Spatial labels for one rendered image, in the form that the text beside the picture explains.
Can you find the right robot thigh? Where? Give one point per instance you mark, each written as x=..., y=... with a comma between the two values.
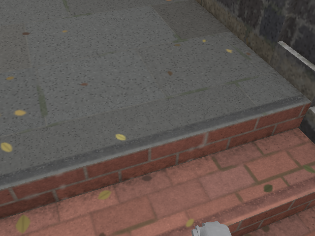
x=212, y=228

